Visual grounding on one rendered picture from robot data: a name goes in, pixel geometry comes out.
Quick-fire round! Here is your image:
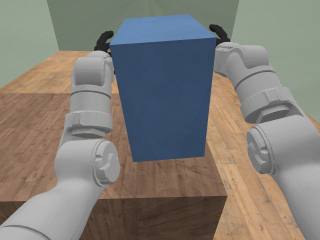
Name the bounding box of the robot right hand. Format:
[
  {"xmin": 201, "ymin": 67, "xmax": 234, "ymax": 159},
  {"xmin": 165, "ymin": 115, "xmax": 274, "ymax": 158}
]
[{"xmin": 209, "ymin": 24, "xmax": 230, "ymax": 48}]

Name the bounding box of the carton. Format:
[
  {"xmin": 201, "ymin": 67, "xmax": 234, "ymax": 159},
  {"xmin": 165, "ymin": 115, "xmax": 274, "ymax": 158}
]
[{"xmin": 109, "ymin": 14, "xmax": 217, "ymax": 162}]

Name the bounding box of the left robot forearm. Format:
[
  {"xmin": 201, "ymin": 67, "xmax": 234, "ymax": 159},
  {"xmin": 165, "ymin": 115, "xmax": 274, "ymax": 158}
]
[{"xmin": 54, "ymin": 50, "xmax": 115, "ymax": 176}]

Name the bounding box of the right robot forearm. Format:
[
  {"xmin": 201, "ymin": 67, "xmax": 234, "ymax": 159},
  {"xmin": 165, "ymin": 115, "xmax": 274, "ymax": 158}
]
[{"xmin": 213, "ymin": 42, "xmax": 320, "ymax": 139}]

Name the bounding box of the left robot upper arm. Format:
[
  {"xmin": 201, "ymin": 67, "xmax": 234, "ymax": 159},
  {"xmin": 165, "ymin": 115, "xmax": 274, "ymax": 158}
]
[{"xmin": 0, "ymin": 138, "xmax": 121, "ymax": 240}]

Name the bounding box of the pedestal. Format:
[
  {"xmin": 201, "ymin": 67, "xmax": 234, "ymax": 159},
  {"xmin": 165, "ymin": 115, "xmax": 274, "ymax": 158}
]
[{"xmin": 0, "ymin": 93, "xmax": 228, "ymax": 240}]

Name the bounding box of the robot left hand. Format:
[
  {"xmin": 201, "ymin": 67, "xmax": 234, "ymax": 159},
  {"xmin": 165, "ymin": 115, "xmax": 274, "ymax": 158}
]
[{"xmin": 94, "ymin": 30, "xmax": 115, "ymax": 75}]

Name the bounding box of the right robot upper arm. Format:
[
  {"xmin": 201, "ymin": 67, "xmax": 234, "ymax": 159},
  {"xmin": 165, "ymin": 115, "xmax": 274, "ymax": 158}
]
[{"xmin": 246, "ymin": 114, "xmax": 320, "ymax": 240}]

